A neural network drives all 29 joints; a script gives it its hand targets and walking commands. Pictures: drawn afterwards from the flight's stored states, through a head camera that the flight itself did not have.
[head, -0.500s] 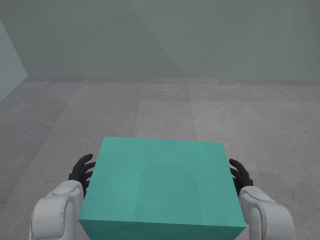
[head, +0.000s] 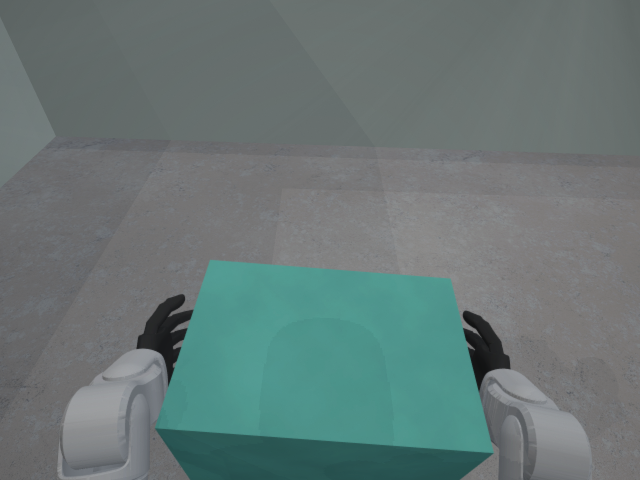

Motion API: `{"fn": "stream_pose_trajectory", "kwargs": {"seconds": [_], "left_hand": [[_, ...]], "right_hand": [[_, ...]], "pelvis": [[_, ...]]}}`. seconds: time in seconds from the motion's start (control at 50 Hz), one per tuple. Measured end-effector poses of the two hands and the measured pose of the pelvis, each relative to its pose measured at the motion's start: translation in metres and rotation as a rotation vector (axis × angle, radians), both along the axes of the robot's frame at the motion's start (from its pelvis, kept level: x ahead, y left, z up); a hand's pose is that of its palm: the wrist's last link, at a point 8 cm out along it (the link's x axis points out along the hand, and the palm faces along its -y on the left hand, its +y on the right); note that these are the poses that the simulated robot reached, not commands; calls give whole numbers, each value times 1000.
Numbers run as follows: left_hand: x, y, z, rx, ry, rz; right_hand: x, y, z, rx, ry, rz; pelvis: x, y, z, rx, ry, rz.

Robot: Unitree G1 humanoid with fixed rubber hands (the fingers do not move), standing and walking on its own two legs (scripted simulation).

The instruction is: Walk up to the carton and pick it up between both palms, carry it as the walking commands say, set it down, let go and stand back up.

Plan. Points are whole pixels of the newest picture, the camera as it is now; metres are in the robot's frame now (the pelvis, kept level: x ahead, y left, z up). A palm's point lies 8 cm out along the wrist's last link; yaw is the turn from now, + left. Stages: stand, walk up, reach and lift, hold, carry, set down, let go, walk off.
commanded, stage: carry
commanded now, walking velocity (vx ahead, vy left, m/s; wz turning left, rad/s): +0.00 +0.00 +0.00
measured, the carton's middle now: (318, 400) +0.24 +0.00 +0.01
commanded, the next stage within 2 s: hold in 1.90 s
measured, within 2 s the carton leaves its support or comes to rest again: neither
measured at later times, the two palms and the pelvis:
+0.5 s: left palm (175, 384) +0.22 +0.16 +0.08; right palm (510, 396) +0.23 -0.20 +0.07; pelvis -0.02 -0.02 +0.00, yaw +1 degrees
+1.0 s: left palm (190, 363) +0.25 +0.15 +0.07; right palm (503, 375) +0.26 -0.21 +0.06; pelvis +0.00 -0.03 +0.00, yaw +2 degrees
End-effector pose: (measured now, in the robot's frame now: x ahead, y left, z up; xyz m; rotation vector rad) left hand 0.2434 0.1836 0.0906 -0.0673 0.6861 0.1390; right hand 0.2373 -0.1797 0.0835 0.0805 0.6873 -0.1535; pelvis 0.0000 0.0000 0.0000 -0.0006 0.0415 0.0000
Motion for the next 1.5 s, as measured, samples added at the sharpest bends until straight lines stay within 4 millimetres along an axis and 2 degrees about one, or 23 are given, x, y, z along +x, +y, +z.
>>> {"fn": "stream_pose_trajectory", "kwargs": {"seconds": [0.14,0.28,0.48,0.82,1.26,1.5], "left_hand": [[-13,-8,-2,15,25,-3],[-19,-13,-3,21,21,1],[-20,-23,-8,23,35,12],[1,-34,-16,19,17,7],[21,-28,-24,28,13,8],[29,-27,-25,36,4,-1]], "right_hand": [[-13,-8,-5,4,25,7],[-14,-14,-4,-5,22,23],[-12,-23,-12,2,35,31],[7,-35,-18,-4,18,30],[32,-27,-25,-4,13,62],[39,-27,-26,-8,4,61]], "pelvis": [[-8,-2,1,1,-15,6],[-16,-10,1,4,-11,7],[-17,-22,1,1,-1,14],[-5,-30,1,1,11,21],[14,-29,1,2,12,32],[21,-28,1,2,5,33]]}}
